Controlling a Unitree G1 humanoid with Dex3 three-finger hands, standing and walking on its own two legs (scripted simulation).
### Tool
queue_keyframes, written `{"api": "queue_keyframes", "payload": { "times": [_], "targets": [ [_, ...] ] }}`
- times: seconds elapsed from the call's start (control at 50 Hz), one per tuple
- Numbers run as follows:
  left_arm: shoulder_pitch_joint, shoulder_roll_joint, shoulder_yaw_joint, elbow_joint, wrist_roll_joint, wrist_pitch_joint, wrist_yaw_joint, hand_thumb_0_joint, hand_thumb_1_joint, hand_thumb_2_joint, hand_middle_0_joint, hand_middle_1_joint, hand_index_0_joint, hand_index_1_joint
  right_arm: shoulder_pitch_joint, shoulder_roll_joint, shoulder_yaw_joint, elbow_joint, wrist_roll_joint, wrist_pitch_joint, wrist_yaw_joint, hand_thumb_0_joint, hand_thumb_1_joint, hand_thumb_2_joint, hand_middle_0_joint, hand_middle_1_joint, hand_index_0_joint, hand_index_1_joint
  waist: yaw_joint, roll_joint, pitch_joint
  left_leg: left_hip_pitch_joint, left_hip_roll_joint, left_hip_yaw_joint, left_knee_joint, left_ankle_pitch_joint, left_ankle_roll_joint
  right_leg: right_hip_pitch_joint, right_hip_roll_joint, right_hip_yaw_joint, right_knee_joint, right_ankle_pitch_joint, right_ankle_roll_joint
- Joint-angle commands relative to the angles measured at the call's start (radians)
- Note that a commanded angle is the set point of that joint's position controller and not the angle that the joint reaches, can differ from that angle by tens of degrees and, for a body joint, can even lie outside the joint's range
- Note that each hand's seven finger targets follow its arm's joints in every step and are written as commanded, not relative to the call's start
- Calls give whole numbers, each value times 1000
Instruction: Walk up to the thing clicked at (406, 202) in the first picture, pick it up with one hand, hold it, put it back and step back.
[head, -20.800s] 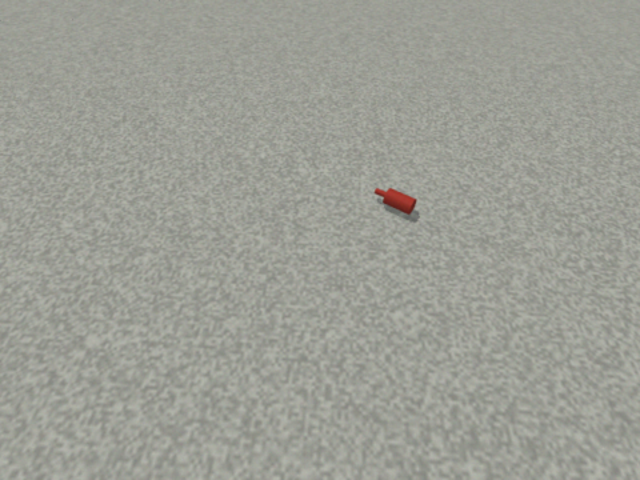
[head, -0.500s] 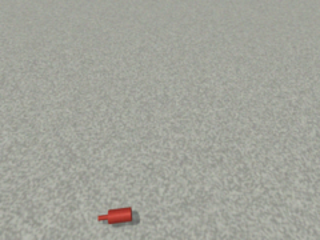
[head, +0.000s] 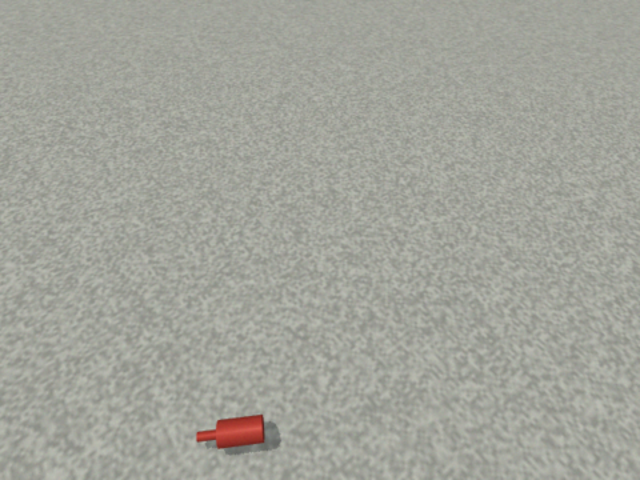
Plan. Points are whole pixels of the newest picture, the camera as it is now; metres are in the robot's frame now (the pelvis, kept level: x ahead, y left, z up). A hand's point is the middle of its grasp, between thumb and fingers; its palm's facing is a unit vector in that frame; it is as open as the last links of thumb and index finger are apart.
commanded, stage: stand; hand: left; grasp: from above
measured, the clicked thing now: (230, 432) +0.38 +0.24 -0.75
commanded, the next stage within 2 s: rise first in 0.10 s
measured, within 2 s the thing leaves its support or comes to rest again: neither
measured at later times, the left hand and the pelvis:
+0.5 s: hand out of the picture +0.15 +0.25 -0.18, palm faces -0.05 -0.93 -0.37, open 9.9 cm; pelvis -0.02 -0.01 -0.03, yaw +1 degrees
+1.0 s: hand out of the picture +0.11 +0.27 -0.26, palm faces -0.19 -0.85 -0.50, open 14.2 cm; pelvis -0.02 -0.01 -0.12, yaw +1 degrees
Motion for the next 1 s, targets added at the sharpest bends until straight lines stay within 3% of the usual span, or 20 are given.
{"api": "queue_keyframes", "payload": {
  "times": [0.0, 0.16, 0.18, 0.2, 0.22, 0.24, 0.26, 0.3, 0.34, 0.36, 0.38, 0.44, 0.54, 0.62, 0.68, 0.72, 0.88, 0.9, 0.96, 0.98],
  "targets": [
    [-17, 203, 36, -54, -6, -22, 11, 0, 900, 900, -200, -300, -200, -301, -40, -219, -37, -60, -1, -26, -19, 0, -900, -900, 200, 300, 200, 300, 0, 19, -75, 62, 133, -116, -42, 210, 19, -33, -105, 58, -34, 172, -48],
    [-17, 206, 38, -56, -4, -22, 12, 0, 900, 900, -200, -300, -200, -301, -29, -217, -37, -64, -2, -26, -20, 0, -900, -900, 200, 300, 200, 300, -3, 17, -76, 74, 132, -110, -37, 217, 20, -41, -106, 58, -33, 187, -47],
    [-20, 202, 37, -54, -6, -22, 11, 0, 843, 916, -195, -380, -193, -381, -27, -215, -35, -63, -2, -27, -20, 0, -945, -922, 200, 303, 200, 303, -5, 17, -65, 59, 131, -112, -43, 214, 21, -39, -107, 58, -34, 180, -47],
    [-371, 43, 43, -405, -56, -116, 28, 0, 772, 958, -238, -460, -198, -461, 5, -56, 15, -338, 68, -75, -38, 0, -1003, -927, 199, 301, 200, 301, -122, 10, 3, -102, 13, 0, 35, 40, 4, -293, 38, -30, 64, 109, -37],
    [-515, 86, 50, -330, -59, -112, 31, 0, 692, 958, -219, -530, -179, -541, 39, -83, 9, -285, 71, -73, -49, 0, -960, -918, 199, 301, 199, 301, -92, 24, -40, -77, 3, -6, 47, 8, 1, -253, 34, -40, 74, 71, -43],
    [-362, 146, 96, -162, -42, -72, 35, 0, 612, 983, -190, -589, -150, -621, 71, -108, -4, -280, 65, -63, -54, 0, -970, -922, 198, 301, 199, 301, -84, -28, -32, -109, -3, -3, 69, -42, 6, -261, 41, -48, 74, 7, -47],
    [-258, 170, 123, -77, -28, -49, 24, 0, 532, 938, -194, -655, -171, -677, 85, -115, -17, -302, 63, -53, -54, 0, -943, -914, 198, 300, 199, 300, -44, -24, -24, -162, 2, 5, 102, -21, 7, -279, 41, -53, 111, 5, -49],
    [-350, 257, 169, -133, 11, -57, 7, 0, 382, 941, -142, -810, -142, -816, 124, -116, -44, -331, 48, -61, -63, 0, -933, -909, 198, 300, 199, 300, -35, 12, -186, -156, 1, -3, 181, 41, 3, -298, 39, -45, 193, 65, -50],
    [-161, 245, 201, -44, 79, -39, -24, 0, 222, 938, -104, -930, -122, -910, 163, -113, -76, -368, 25, -68, -50, 0, -931, -907, 199, 300, 199, 300, -16, 19, -271, -214, -5, -10, 270, 105, -1, -318, 35, -46, 272, 119, -53],
    [-85, 246, 222, -61, 98, -31, -33, 0, 142, 954, -90, -967, -107, -949, 167, -106, -82, -396, 20, -70, -42, 0, -931, -907, 199, 300, 200, 300, 27, 35, -320, -234, -12, -10, 293, 127, -4, -298, 35, -49, 298, 127, -56],
    [-56, 245, 229, -123, 114, -20, -37, 0, 62, 960, -83, -982, -99, -964, 154, -97, -84, -429, 22, -70, -39, 0, -934, -908, 199, 300, 200, 300, 45, 81, -370, -215, -19, -5, 297, 145, -10, -273, 35, -47, 310, 135, -58],
    [-116, 176, 173, -186, 148, 42, -31, 0, -178, 986, -75, -1022, -82, -1014, 108, -82, -77, -505, 31, -68, -38, 0, -934, -908, 200, 300, 200, 300, 20, 79, -283, -274, -16, -13, 290, 77, -13, -350, 43, -52, 302, 58, -57],
    [-132, 158, 175, -274, 170, 106, -8, 0, -524, 979, -72, -1061, -70, -1061, 96, -75, -80, -579, 30, -91, -28, 0, -889, -899, 200, 300, 200, 300, -5, 26, -233, -419, 4, -28, 391, -67, -7, -519, 56, -64, 402, -93, -57],
    [-115, 184, 221, -410, 191, 78, -2, 0, -555, 989, -77, -1063, -72, -1067, 122, -62, -90, -613, 23, -124, -27, 0, -905, -903, 200, 300, 200, 300, -11, 29, -332, -479, 9, -33, 512, -58, -2, -605, 55, -60, 527, -87, -54],
    [-68, 189, 226, -526, 211, 58, 0, 0, -565, 1012, -80, -1058, -67, -1071, 116, -56, -91, -635, 18, -145, -33, 0, -913, -905, 200, 300, 200, 300, -18, 70, -372, -503, 14, -38, 569, -69, -2, -683, 54, -55, 601, -100, -55],
    [-8, 209, 248, -581, 230, 60, 4, 0, -568, 1018, -79, -1055, -64, -1071, 112, -53, -92, -644, 16, -151, -38, 0, -920, -907, 200, 300, 200, 300, -9, 98, -409, -514, 15, -36, 600, -53, -3, -700, 52, -54, 634, -88, -55],
    [106, 178, 223, -700, 266, 110, 2, 0, -598, 975, -89, -1071, -85, -1073, 104, -50, -91, -663, 11, -166, -41, 0, -944, -912, 200, 300, 200, 300, -29, 80, -479, -610, 15, -41, 753, 20, 12, -797, 51, -53, 739, -21, -48],
    [110, 176, 223, -715, 268, 114, 2, 0, -589, 975, -88, -1065, -84, -1067, 88, -47, -88, -668, 10, -169, -40, 0, -940, -911, 201, 300, 200, 300, -23, 92, -460, -635, 14, -46, 764, -6, 10, -826, 50, -52, 757, -51, -50],
    [45, 191, 214, -697, 306, 108, 9, 0, -596, 982, -92, -1043, -83, -1051, 78, -47, -86, -674, 12, -177, -38, 0, -937, -910, 201, 300, 200, 300, -46, 60, -447, -721, 14, -50, 827, -47, 18, -896, 52, -56, 805, -69, -47],
    [32, 198, 217, -688, 321, 100, 9, 0, -588, 985, -85, -1040, -75, -1048, 73, -48, -86, -669, 9, -181, -35, 0, -920, -905, 201, 300, 200, 300, -37, 68, -432, -757, 13, -49, 845, -79, 15, -932, 51, -55, 831, -102, -50]
  ]
}}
